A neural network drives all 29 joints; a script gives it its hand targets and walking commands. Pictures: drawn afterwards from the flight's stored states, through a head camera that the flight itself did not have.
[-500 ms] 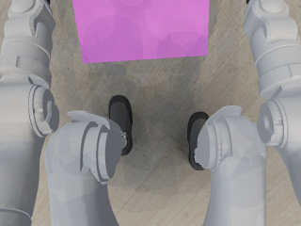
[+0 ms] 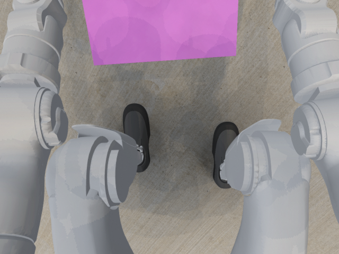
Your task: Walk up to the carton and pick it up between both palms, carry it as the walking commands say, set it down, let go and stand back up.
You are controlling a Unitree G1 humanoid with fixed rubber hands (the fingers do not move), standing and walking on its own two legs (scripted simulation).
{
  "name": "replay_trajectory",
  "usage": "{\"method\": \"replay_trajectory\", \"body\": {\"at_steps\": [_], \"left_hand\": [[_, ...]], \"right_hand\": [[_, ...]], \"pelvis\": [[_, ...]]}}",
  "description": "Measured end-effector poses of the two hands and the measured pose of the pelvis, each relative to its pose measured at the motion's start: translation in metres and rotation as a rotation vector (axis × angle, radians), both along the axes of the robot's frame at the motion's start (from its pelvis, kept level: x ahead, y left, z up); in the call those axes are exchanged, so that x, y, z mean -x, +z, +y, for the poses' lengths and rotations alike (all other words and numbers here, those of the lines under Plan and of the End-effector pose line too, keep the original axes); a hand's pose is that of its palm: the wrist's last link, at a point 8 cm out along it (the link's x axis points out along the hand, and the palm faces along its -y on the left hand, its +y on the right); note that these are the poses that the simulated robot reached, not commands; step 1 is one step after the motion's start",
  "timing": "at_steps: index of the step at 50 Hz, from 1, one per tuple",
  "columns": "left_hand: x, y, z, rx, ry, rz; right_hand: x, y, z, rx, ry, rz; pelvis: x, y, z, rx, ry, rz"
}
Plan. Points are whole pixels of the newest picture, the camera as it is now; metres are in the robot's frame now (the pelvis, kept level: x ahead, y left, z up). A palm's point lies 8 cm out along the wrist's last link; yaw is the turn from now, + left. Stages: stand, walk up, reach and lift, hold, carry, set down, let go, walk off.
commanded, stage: reach and lift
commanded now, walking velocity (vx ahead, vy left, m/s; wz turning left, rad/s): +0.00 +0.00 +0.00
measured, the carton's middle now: out of the picture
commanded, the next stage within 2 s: none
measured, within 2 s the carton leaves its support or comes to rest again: leaves its support in 1.14 s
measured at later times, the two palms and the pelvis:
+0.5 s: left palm out of the picture +0.54 +0.24 -0.19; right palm out of the picture +0.55 -0.11 -0.19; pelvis +0.00 +0.00 +0.01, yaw +0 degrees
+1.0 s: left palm out of the picture +0.54 +0.22 -0.19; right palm out of the picture +0.55 -0.12 -0.19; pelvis +0.01 +0.00 +0.00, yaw -1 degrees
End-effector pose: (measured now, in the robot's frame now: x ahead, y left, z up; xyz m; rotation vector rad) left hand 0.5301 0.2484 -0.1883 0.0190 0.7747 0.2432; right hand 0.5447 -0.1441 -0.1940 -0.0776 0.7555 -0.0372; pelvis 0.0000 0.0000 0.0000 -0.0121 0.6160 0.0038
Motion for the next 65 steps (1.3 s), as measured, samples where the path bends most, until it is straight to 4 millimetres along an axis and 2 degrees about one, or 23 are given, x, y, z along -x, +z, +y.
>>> {"method": "replay_trajectory", "body": {"at_steps": [5,16,32,39,52,58,65], "left_hand": [[-0.004,-0.001,-0.009,0.004,-0.012,-0.001],[-0.004,-0.001,-0.01,-0.019,-0.014,-0.007],[-0.007,0.001,-0.014,-0.025,-0.034,0.023],[-0.007,0.0,-0.022,0.02,-0.067,0.034],[-0.007,0.003,-0.024,0.013,-0.082,0.05],[-0.007,0.011,-0.027,0.006,-0.069,0.028],[-0.007,0.033,-0.027,0.0,-0.058,-0.006]], "right_hand": [[-0.002,0.0,0.009,-0.008,0.01,-0.002],[-0.006,0.0,0.033,-0.031,0.043,-0.01],[-0.005,0.002,0.032,-0.034,0.026,0.003],[-0.004,0.003,0.022,-0.029,0.029,0.025],[-0.003,0.005,0.02,-0.026,0.02,0.038],[-0.003,0.012,0.02,-0.018,-0.001,0.019],[-0.004,0.035,0.022,-0.012,-0.018,-0.013]], "pelvis": [[0.0,0.001,0.001,0.001,-0.002,0.002],[-0.002,0.004,0.002,-0.002,-0.002,0.009],[-0.001,0.002,0.004,0.001,-0.003,-0.012],[-0.003,-0.003,0.004,-0.001,-0.01,-0.016],[-0.006,-0.003,0.003,-0.002,-0.019,-0.003],[-0.005,-0.001,0.002,-0.004,-0.024,0.001],[0.0,0.003,0.002,-0.005,-0.025,0.007]]}}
